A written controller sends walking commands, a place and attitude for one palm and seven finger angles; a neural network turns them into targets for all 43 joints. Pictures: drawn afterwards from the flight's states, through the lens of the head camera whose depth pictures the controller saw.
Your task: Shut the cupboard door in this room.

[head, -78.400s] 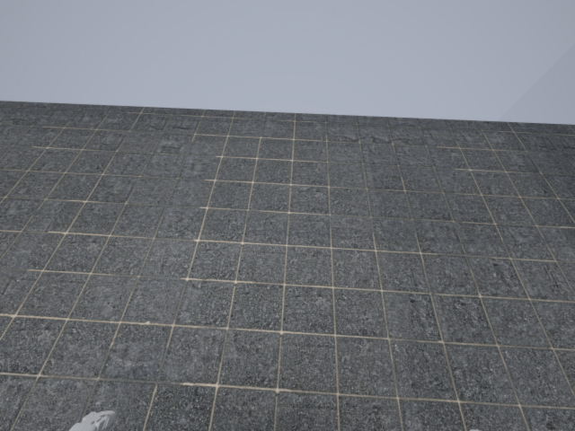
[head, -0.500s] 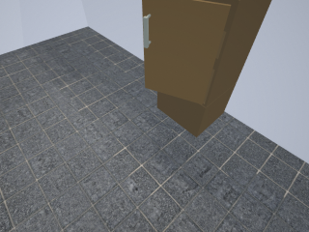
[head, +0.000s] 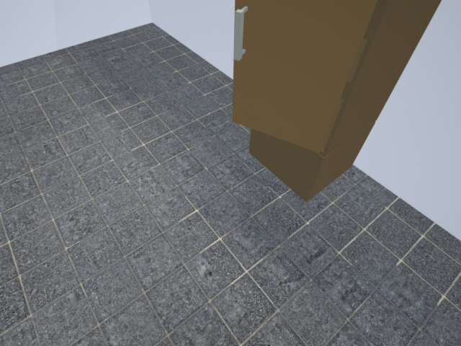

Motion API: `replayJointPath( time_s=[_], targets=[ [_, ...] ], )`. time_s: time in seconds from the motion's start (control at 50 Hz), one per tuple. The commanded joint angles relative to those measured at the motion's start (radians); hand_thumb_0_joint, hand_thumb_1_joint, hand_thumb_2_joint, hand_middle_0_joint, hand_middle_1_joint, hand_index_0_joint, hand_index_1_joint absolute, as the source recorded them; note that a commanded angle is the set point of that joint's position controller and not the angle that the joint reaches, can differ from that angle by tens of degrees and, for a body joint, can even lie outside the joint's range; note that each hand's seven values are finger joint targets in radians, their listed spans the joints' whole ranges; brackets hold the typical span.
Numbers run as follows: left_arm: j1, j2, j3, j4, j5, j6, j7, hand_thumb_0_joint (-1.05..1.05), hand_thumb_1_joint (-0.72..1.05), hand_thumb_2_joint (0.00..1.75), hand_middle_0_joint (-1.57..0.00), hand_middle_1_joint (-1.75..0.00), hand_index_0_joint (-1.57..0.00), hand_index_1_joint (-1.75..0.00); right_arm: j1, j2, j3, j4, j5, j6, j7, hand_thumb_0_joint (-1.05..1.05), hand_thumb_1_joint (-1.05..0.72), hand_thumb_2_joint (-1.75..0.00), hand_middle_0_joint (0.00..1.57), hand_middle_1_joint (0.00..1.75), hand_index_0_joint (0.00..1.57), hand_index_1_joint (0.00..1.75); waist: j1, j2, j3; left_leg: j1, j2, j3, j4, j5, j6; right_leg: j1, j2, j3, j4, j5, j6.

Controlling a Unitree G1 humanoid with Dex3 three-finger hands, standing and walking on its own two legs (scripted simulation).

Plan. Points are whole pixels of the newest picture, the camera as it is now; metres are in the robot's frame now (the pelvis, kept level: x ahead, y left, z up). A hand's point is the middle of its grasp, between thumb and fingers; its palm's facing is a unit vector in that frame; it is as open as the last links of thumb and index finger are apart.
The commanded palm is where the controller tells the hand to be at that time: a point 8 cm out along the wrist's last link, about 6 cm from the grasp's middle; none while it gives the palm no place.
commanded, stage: walk to a spot facing it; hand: left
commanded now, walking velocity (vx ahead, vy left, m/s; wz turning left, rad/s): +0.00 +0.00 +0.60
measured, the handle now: (241, 34) +1.04 +0.01 +0.04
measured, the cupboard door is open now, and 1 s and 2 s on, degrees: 23 23 23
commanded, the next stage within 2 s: turn to face it in 1.08 s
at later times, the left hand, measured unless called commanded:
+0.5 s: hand out of the picture +0.07 +0.26 -0.15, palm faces +0.25 -0.93 -0.25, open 7.4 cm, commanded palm none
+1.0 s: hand out of the picture +0.04 +0.14 -0.16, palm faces +0.64 -0.74 -0.23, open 7.4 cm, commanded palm none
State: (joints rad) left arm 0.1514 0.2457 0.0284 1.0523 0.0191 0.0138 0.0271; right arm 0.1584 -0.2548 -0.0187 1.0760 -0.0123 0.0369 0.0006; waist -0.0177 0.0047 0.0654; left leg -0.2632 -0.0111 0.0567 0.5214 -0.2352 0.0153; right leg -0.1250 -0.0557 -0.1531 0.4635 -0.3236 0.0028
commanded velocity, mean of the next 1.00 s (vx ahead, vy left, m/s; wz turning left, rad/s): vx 0.28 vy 0.00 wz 0.56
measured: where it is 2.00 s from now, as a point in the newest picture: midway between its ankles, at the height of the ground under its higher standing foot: (180, 308)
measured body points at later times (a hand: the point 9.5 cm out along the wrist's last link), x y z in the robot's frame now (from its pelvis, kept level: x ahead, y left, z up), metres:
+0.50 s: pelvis +0.03 +0.03 +0.01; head +0.07 +0.04 +0.45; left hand +0.06 +0.31 -0.13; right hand +0.09 -0.21 -0.14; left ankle +0.03 +0.12 -0.74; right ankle +0.08 -0.12 -0.69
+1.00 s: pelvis +0.18 +0.03 +0.00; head +0.24 +0.05 +0.45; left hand +0.01 +0.18 -0.14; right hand +0.42 -0.10 -0.15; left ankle +0.19 +0.20 -0.68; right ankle +0.14 -0.10 -0.74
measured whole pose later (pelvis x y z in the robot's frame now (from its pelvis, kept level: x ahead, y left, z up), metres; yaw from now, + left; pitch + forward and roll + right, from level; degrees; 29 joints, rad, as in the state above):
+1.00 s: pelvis +0.18 +0.03 +0.00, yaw +38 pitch +1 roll +2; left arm 0.41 0.14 0.04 1.02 0.03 -0.07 0.02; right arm 0.11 -0.25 -0.07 0.94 -0.03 0.04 0.05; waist 0.02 0.01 0.10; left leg -0.63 0.05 0.09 0.90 -0.20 0.01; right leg 0.03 -0.08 -0.30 0.32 -0.35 0.01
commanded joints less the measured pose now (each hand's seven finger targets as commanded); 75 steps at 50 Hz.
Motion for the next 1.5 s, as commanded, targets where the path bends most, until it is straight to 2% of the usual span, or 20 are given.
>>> replayJointPath(
  time_s=[0.0,0.1,0.12,0.14,0.16,0.2,0.28,0.48,0.56,0.58,0.62,0.68,0.78,0.96,1.04,1.08,1.1,1.12,1.22,1.48],
  targets=[
    [0.102,0.197,0.063,-0.061,0.012,-0.003,0.019,0.0,0.9,0.9,-0.2,-0.3,-0.2,-0.3,-0.028,-0.084,-0.045,-0.111,-0.004,0.005,-0.006,0.0,-0.9,-0.9,0.2,0.3,0.2,0.3,0.048,-0.193,-0.022,-0.2,0.05,-0.029,0.388,-0.276,-0.037,0.082,-0.376,0.179,-0.086,0.633,-0.217],
    [0.007,0.193,0.076,-0.132,0.007,-0.004,0.01,0.0,0.9,0.9,-0.2,-0.3,-0.2,-0.3,0.104,-0.06,-0.05,-0.125,-0.005,0.002,0.015,0.0,-0.9,-0.9,0.2,0.3,0.2,0.3,-0.048,-0.102,-0.031,0.007,0.063,0.02,0.085,-0.015,-0.035,-0.046,-0.284,-0.012,0.127,0.497,-0.075],
    [0.037,0.152,0.072,-0.141,-0.002,0.001,0.003,0.0,0.9,0.9,-0.2,-0.3,-0.2,-0.3,0.186,-0.103,-0.059,-0.109,-0.015,-0.007,0.015,0.0,-0.9,-0.9,0.2,0.3,0.2,0.3,-0.073,0.081,-0.074,0.126,0.096,-0.086,-0.056,0.16,-0.001,-0.148,-0.202,-0.05,0.315,0.274,-0.013],
    [0.058,0.079,0.059,-0.172,-0.01,0.009,-0.006,0.0,0.9,0.9,-0.2,-0.3,-0.2,-0.3,0.242,-0.217,-0.089,-0.102,-0.026,-0.016,0.005,0.0,-0.9,-0.9,0.2,0.3,0.2,0.3,-0.085,0.419,-0.085,0.185,0.335,-0.509,-0.202,0.247,0.121,-0.39,-0.036,-0.044,0.575,-0.328,0.066],
    [-0.007,0.098,0.056,-0.207,0.003,0.02,-0.004,0.0,0.9,0.9,-0.2,-0.3,-0.2,-0.3,0.282,-0.247,-0.095,-0.09,-0.023,-0.011,-0.004,0.0,-0.9,-0.9,0.2,0.3,0.2,0.3,-0.109,0.34,-0.1,0.154,0.39,-0.624,-0.282,0.013,0.172,-0.437,-0.011,0.11,0.683,-0.377,0.037],
    [-0.038,0.089,0.067,-0.212,0.011,0.014,-0.016,0.0,0.9,0.9,-0.2,-0.3,-0.2,-0.3,0.203,-0.204,-0.087,-0.137,-0.028,-0.019,-0.009,0.0,-0.9,-0.9,0.2,0.3,0.2,0.3,-0.065,0.205,-0.042,0.007,0.327,-0.611,-0.356,-0.483,0.134,-0.451,-0.044,0.154,0.706,-0.203,0.017],
    [0.006,0.075,0.066,-0.185,0.012,-0.015,-0.037,0.0,0.9,0.9,-0.2,-0.3,-0.2,-0.3,0.17,-0.148,-0.07,-0.149,-0.021,-0.055,-0.024,0.0,-0.9,-0.9,0.2,0.3,0.2,0.3,-0.024,0.045,-0.078,0.074,0.242,-0.487,-0.313,-0.27,0.131,-0.472,-0.033,0.177,0.658,-0.023,0.037],
    [-0.059,0.053,0.055,-0.242,0.014,-0.03,-0.047,0.0,0.9,0.9,-0.2,-0.3,-0.2,-0.3,0.216,-0.136,-0.081,-0.12,-0.021,-0.058,-0.017,0.0,-0.9,-0.9,0.2,0.3,0.2,0.3,-0.039,0.152,-0.051,0.084,0.191,-0.487,-0.31,-0.287,0.177,-0.406,0.011,0.138,0.295,-0.027,0.051],
    [0.072,0.06,0.063,-0.199,0.011,-0.034,-0.048,0.0,0.9,0.9,-0.2,-0.3,-0.2,-0.3,0.139,-0.136,-0.085,-0.139,-0.02,-0.052,-0.014,0.0,-0.9,-0.9,0.2,0.3,0.2,0.3,0.033,0.136,-0.061,-0.1,0.128,-0.437,-0.229,-0.309,0.139,-0.084,0.07,0.094,0.079,0.032,0.044],
    [0.162,0.092,0.074,-0.172,0.014,-0.044,-0.044,0.0,0.9,0.9,-0.2,-0.3,-0.2,-0.3,0.112,-0.117,-0.083,-0.144,-0.011,-0.053,-0.011,0.0,-0.9,-0.9,0.2,0.3,0.2,0.3,0.08,0.059,-0.082,-0.233,0.073,-0.387,-0.11,-0.307,0.109,0.114,0.045,0.136,-0.045,0.042,0.036],
    [0.293,0.236,0.103,-0.149,0.026,-0.054,-0.018,0.0,0.9,0.9,-0.2,-0.3,-0.2,-0.3,0.093,-0.006,-0.062,-0.201,-0.004,-0.067,-0.003,0.0,-0.9,-0.9,0.2,0.3,0.2,0.3,0.132,-0.343,-0.094,-0.562,-0.089,-0.114,0.43,-0.371,0.008,0.284,-0.422,0.711,-0.335,-0.424,-0.102],
    [0.119,0.122,0.084,-0.18,0.011,-0.065,-0.009,0.0,0.9,0.9,-0.2,-0.3,-0.2,-0.3,0.115,-0.039,-0.077,-0.171,-0.026,-0.054,0.013,0.0,-0.9,-0.9,0.2,0.3,0.2,0.3,0.013,-0.179,0.021,-0.526,0.048,-0.139,0.684,-0.142,-0.008,0.03,-0.372,0.556,-0.355,-0.377,-0.112],
    [0.211,0.041,0.054,-0.123,0.007,-0.101,-0.013,0.0,0.9,0.9,-0.2,-0.3,-0.2,-0.3,0.053,0.007,-0.06,-0.168,-0.015,-0.039,0.042,0.0,-0.9,-0.9,0.2,0.3,0.2,0.3,0.009,-0.151,0.027,-0.492,0.065,-0.048,0.648,0.031,-0.036,0.1,-0.229,0.082,-0.244,0.426,-0.056],
    [0.346,0.067,0.049,-0.072,0.012,-0.102,0.001,0.0,0.9,0.9,-0.2,-0.3,-0.2,-0.3,-0.184,0.026,-0.027,-0.255,-0.015,-0.037,0.061,0.0,-0.9,-0.9,0.2,0.3,0.2,0.3,0.055,-0.143,0.043,-0.428,0.047,0.079,0.27,0.029,0.004,0.234,-0.269,-0.056,-0.167,0.842,-0.066],
    [0.322,0.141,0.066,-0.085,0.008,-0.099,-0.003,0.0,0.9,0.9,-0.2,-0.3,-0.2,-0.3,-0.038,-0.023,-0.036,-0.229,-0.017,-0.052,0.045,0.0,-0.9,-0.9,0.2,0.3,0.2,0.3,-0.021,-0.178,-0.071,-0.146,-0.043,0.146,0.133,-0.052,0.067,0.244,-0.297,-0.108,0.083,1.151,-0.058],
    [0.275,0.149,0.069,-0.109,-0.004,-0.095,-0.011,0.0,0.9,0.9,-0.2,-0.3,-0.2,-0.3,0.195,-0.133,-0.065,-0.186,-0.028,-0.055,0.034,0.0,-0.9,-0.9,0.2,0.3,0.2,0.3,-0.147,-0.087,-0.224,0.295,0.016,0.042,0.001,0.121,0.113,-0.014,-0.261,-0.134,0.483,0.8,-0.007],
    [0.284,0.092,0.059,-0.149,-0.02,-0.09,-0.028,0.0,0.9,0.9,-0.2,-0.3,-0.2,-0.3,0.281,-0.258,-0.099,-0.171,-0.036,-0.06,0.02,0.0,-0.9,-0.9,0.2,0.3,0.2,0.3,-0.16,0.162,-0.329,0.57,0.346,-0.427,0.014,0.463,0.272,-0.391,-0.075,-0.101,0.853,-0.096,0.048],
    [0.199,0.087,0.049,-0.204,-0.016,-0.079,-0.022,0.0,0.9,0.9,-0.2,-0.3,-0.2,-0.3,0.319,-0.306,-0.103,-0.161,-0.008,-0.058,0.007,0.0,-0.9,-0.9,0.2,0.3,0.2,0.3,-0.165,0.106,-0.381,0.611,0.471,-0.605,-0.077,0.666,0.356,-0.538,-0.034,0.061,1.003,-0.276,0.044],
    [0.294,-0.005,0.045,-0.112,0.012,-0.023,-0.013,0.0,0.9,0.9,-0.2,-0.3,-0.2,-0.3,0.038,-0.078,-0.023,-0.208,-0.007,-0.091,-0.027,0.0,-0.9,-0.9,0.2,0.3,0.2,0.3,0.032,0.058,-0.048,0.027,0.268,-0.167,-0.204,0.55,0.135,-0.38,-0.102,0.157,0.807,-0.017,0.052],
    [0.066,-0.001,0.05,-0.169,0.007,0.03,-0.027,0.0,0.9,0.9,-0.2,-0.3,-0.2,-0.3,0.103,-0.066,-0.039,-0.123,-0.017,-0.052,-0.045,0.0,-0.9,-0.9,0.2,0.3,0.2,0.3,0.01,0.119,0.027,0.092,0.328,-0.017,-0.167,0.481,0.149,-0.311,-0.002,0.112,0.327,0.043,0.022]
  ],
)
